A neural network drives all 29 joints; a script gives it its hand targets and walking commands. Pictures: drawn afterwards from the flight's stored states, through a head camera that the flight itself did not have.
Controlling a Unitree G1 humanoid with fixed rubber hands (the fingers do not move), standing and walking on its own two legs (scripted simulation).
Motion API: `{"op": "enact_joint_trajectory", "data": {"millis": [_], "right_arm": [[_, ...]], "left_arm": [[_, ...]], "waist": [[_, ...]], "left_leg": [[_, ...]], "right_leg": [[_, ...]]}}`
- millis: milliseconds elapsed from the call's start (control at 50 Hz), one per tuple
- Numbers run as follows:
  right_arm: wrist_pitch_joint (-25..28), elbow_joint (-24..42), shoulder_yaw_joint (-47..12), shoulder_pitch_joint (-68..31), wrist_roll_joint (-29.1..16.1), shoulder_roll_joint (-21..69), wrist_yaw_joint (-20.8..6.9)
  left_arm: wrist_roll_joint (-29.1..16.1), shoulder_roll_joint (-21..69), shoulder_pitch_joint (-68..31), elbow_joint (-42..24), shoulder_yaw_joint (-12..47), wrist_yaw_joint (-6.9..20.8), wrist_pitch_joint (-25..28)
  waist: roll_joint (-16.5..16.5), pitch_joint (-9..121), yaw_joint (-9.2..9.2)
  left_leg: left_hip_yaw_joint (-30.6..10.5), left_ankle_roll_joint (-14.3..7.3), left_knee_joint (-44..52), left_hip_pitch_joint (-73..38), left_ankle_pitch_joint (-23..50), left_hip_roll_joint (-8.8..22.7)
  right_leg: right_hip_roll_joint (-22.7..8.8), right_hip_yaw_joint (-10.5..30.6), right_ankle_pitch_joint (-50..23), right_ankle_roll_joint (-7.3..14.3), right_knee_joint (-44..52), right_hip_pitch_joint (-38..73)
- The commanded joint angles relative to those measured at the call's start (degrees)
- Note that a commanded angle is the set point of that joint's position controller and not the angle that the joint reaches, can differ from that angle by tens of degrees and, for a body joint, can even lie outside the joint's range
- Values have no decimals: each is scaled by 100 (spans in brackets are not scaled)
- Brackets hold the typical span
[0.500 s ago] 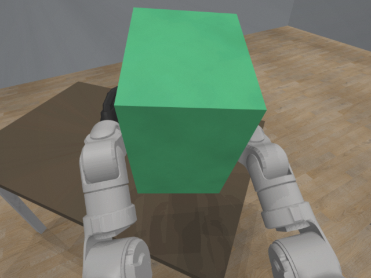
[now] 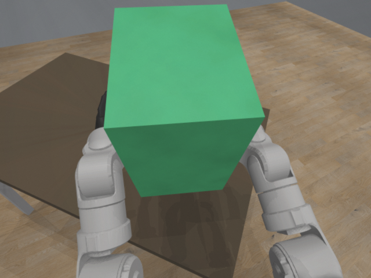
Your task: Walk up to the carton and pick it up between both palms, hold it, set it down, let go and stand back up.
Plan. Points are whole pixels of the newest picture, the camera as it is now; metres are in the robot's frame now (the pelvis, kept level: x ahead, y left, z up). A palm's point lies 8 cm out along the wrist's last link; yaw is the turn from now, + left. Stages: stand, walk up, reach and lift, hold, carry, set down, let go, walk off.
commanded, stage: hold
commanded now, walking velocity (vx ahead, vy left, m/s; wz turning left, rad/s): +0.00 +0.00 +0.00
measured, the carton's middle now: (177, 114) +0.35 +0.01 +0.21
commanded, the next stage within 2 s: none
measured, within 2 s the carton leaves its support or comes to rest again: neither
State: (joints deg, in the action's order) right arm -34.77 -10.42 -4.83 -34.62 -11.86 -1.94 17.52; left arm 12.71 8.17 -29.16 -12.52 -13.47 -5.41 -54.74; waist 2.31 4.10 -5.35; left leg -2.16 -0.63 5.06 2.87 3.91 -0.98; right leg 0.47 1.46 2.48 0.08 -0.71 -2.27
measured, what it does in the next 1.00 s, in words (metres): stands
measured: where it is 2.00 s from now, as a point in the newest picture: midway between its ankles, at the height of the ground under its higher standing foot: outside the picture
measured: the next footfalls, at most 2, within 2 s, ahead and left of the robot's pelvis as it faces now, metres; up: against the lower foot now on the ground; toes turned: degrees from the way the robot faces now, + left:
none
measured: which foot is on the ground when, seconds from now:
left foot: down 0.00-1.00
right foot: down 0.00-1.00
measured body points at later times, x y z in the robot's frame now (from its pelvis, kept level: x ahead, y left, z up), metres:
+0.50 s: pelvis -0.02 -0.01 +0.00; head +0.01 -0.01 +0.45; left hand +0.35 +0.12 +0.18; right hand +0.36 -0.14 +0.16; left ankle +0.01 +0.11 -0.76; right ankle -0.03 -0.12 -0.76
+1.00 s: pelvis -0.04 -0.02 +0.00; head -0.07 -0.02 +0.45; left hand +0.34 +0.11 +0.21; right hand +0.34 -0.16 +0.19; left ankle +0.01 +0.11 -0.76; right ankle -0.03 -0.12 -0.76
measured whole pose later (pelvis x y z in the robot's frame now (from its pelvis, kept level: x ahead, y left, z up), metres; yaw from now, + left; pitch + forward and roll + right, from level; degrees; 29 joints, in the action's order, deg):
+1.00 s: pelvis -0.04 -0.02 +0.00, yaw -2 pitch -3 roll +0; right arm -32.1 -22.1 0.3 -39.9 -9.3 -1.1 16.5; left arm 18.3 8.9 -40.5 4.5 -20.4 0.5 -50.3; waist 0.6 2.5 -1.4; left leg -1.1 -1.4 1.6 -1.0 3.4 1.1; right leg 2.8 2.5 2.5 2.1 -5.3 0.4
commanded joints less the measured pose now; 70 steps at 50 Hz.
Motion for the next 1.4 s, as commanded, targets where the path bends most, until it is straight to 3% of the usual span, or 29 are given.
{"op": "enact_joint_trajectory", "data": {"millis": [0,60,160,240,320,420,520,620,720,840,960,980,1000,1020,1040,1060,1080,1180,1220,1280,1380], "right_arm": [[69,2288,-2079,-4013,-740,3111,-507],[-103,2079,-1723,-3726,-764,2811,-477],[-216,2414,-1486,-3869,-868,2583,-453],[-179,2620,-1438,-4226,-784,2624,-509],[-68,2717,-1418,-4389,-667,2618,-530],[-27,2632,-1579,-4443,-509,2784,-491],[36,2242,-1795,-4345,-438,2967,-501],[201,1808,-1859,-4511,-406,3094,-530],[491,1771,-1838,-5060,-507,3348,-553],[683,971,-1488,-5136,-382,3258,-555],[722,188,-1039,-4948,-168,2952,-547],[1158,1190,-1989,-4976,-334,3567,-535],[1183,952,-1925,-4933,-473,3352,-417],[1216,1172,-2148,-5042,-631,3459,-305],[1215,1210,-2247,-5000,-803,3408,-193],[1202,1202,-2247,-4931,-857,3297,-109],[1195,1059,-2086,-4670,-859,3073,-87],[1242,1397,-1422,-4103,-648,2548,-117],[1209,1560,-1196,-4091,-554,2533,-139],[1121,1605,-976,-4084,-446,2442,-207],[926,1714,-1008,-4106,-446,2229,-252]], "left_arm": [[-1005,2532,-3656,-1174,3470,955,-196],[-815,2349,-3336,-1197,3147,1156,-610],[-731,2312,-3202,-1660,3016,1331,-1048],[-787,2340,-3399,-1902,3044,1300,-1099],[-866,2327,-3571,-1704,3169,1260,-912],[-880,2417,-3635,-1347,3035,1278,-607],[-628,2304,-3769,-852,2590,1397,-263],[-313,2151,-4051,-200,2092,1533,99],[-315,2271,-4541,290,1995,1415,559],[-219,2227,-4778,1053,1800,1156,799],[-191,2160,-4649,1524,1605,1047,776],[31,2513,-4208,-233,1800,1305,1188],[32,2289,-4366,-38,1951,1436,1186],[-10,2458,-4154,-213,1993,1521,1227],[6,2371,-4256,-335,2099,1580,1225],[39,2313,-4095,-279,2210,1601,1166],[9,2239,-4017,-271,2334,1583,1108],[-496,2070,-3886,-748,3671,1279,830],[-725,2196,-4036,-1025,4114,1142,787],[-824,2332,-4015,-1217,4322,1018,709],[-624,2248,-3748,-1403,4153,994,500]], "waist": [[-717,3249,-97],[-777,2584,-136],[-1003,2266,-56],[-929,2456,-54],[-824,2699,-183],[-401,3015,-232],[-72,2916,-67],[97,2343,229],[82,2249,466],[262,2046,551],[12,1713,495],[874,2584,1606],[349,2995,1045],[369,3196,1196],[150,3477,999],[-16,3271,974],[-133,2975,807],[-607,1918,-156],[-893,1821,-425],[-1282,1745,-574],[-1325,1930,-416]], "left_leg": [[-8,392,-1228,-2978,3416,177],[81,509,-1303,-3151,3831,209],[143,644,-1413,-3527,4722,246],[105,547,-1398,-3801,5075,309],[147,455,-1244,-3697,4446,298],[130,210,-874,-3103,3195,159],[173,-75,-192,-2124,1747,92],[211,-369,286,-1112,329,91],[104,-576,102,-933,-245,134],[47,-567,-585,-1453,-369,80],[106,-485,-671,-1388,-281,156],[451,-431,-1558,-1561,-59,16],[414,-407,-1553,-1957,18,-2],[333,-333,-1708,-1913,500,-34],[313,-225,-1830,-2097,936,-55],[275,-98,-2032,-2043,1394,-68],[280,2,-2188,-1949,1628,-118],[223,481,-2378,-1831,1207,-90],[195,590,-2417,-1664,1048,-56],[120,700,-2401,-1404,833,-21],[-35,746,-2341,-1344,1061,41]], "right_leg": [[198,-62,-2109,-176,-202,297],[204,-34,-1945,-190,-21,316],[245,-18,-1822,-176,161,521],[273,-54,-1538,-193,250,513],[207,-81,-1429,-180,296,601],[127,-81,-2011,-308,160,1255],[35,-35,-2231,-474,-52,2053],[-139,53,-1622,-565,-165,2393],[-253,204,-552,-427,-248,1637],[-373,407,798,-167,-190,146],[-204,293,797,-141,-325,-130],[-15,-669,-127,-522,-864,843],[146,-534,-1316,-520,-1081,901],[95,-558,-1989,-556,-1192,1200],[159,-555,-2500,-554,-1272,1282],[153,-581,-2706,-528,-1263,1210],[129,-604,-2703,-509,-1219,1152],[258,-826,-680,-250,-775,284],[280,-834,-72,-145,-724,97],[287,-821,207,-35,-750,198],[323,-847,90,8,-811,593]]}}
